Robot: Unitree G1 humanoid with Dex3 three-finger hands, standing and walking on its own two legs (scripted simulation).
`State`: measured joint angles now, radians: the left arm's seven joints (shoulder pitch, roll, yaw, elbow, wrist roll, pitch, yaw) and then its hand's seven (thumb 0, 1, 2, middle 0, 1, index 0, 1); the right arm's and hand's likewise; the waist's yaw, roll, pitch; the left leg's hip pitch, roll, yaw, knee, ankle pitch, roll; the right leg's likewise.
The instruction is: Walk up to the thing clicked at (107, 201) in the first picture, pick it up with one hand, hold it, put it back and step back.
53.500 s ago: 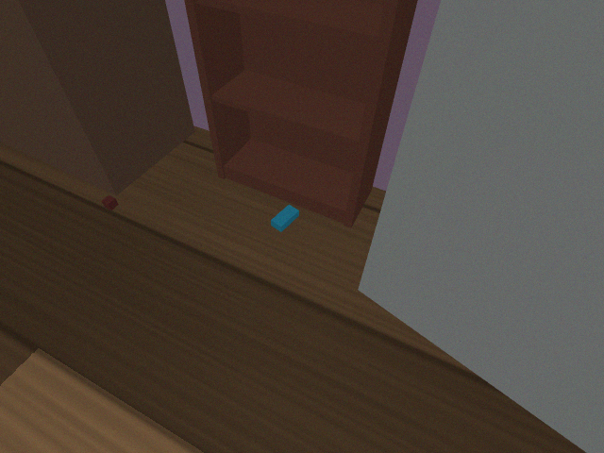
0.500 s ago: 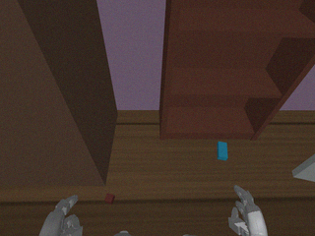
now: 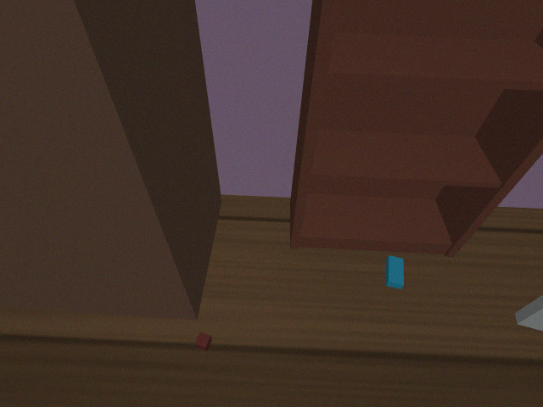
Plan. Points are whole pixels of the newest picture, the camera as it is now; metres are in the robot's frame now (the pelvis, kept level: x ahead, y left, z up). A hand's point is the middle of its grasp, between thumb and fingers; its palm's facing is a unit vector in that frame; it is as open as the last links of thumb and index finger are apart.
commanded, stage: stand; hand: left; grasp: from above
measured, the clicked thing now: (203, 341) +0.44 +0.23 -0.74
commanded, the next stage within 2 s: step back in 2.00 s
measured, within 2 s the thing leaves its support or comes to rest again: neither
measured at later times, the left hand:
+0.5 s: hand out of the picture +0.04 +0.24 -0.15, palm faces +0.03 -0.94 -0.33, open 7.4 cm
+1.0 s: hand out of the picture +0.06 +0.24 -0.15, palm faces +0.01 -0.94 -0.33, open 7.4 cm
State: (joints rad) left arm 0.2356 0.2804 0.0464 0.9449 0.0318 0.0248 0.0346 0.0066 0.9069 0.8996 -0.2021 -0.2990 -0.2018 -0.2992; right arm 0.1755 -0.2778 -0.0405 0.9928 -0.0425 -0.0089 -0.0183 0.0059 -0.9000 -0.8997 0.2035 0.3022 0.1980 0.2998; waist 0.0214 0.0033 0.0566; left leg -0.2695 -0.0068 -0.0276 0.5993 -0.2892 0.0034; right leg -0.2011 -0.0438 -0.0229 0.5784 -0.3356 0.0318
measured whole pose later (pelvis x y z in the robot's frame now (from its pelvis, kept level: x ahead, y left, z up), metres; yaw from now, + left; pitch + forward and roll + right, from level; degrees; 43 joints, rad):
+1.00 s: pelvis +0.00 -0.01 +0.02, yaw +0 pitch -3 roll +0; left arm 0.12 0.31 0.03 1.16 0.02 0.00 0.01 0.00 0.91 0.90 -0.20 -0.30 -0.20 -0.30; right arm 0.12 -0.32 -0.02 1.15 -0.02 0.00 -0.01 0.00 -0.90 -0.90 0.20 0.30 0.20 0.30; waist 0.00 0.01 0.07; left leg -0.14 0.01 -0.04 0.36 -0.16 -0.01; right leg -0.07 -0.03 -0.04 0.33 -0.21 0.02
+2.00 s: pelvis +0.01 -0.02 +0.02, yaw +1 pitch -2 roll +0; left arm 0.11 0.33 0.03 1.14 0.01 -0.01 0.00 0.00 0.91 0.90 -0.20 -0.30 -0.20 -0.30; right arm 0.10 -0.34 0.00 1.14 -0.02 -0.01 0.00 0.00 -0.90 -0.90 0.20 0.30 0.20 0.30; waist 0.00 0.01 0.06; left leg -0.13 0.02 -0.04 0.34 -0.17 -0.03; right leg -0.06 -0.02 -0.04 0.32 -0.22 0.01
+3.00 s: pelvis -0.18 +0.01 +0.00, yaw +1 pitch -1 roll +1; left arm 0.11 0.34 0.07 0.79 0.03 0.03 0.02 0.00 0.90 0.90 -0.21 -0.30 -0.21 -0.30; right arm 0.15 -0.43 -0.05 0.90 0.00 0.05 -0.03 0.00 -0.90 -0.90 0.20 0.30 0.20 0.30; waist 0.00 0.03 0.19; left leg -0.35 -0.08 -0.12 0.94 -0.52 -0.03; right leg -0.35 -0.02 0.00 0.59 -0.23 -0.02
